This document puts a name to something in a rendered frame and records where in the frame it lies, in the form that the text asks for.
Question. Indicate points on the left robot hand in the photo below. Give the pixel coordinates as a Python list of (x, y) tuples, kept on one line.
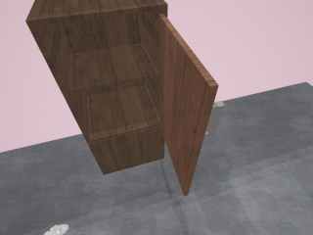
[(57, 230)]

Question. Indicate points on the cupboard door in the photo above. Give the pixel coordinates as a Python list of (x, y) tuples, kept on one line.
[(187, 93)]

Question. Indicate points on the handle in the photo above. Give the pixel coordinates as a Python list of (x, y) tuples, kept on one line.
[(217, 110)]

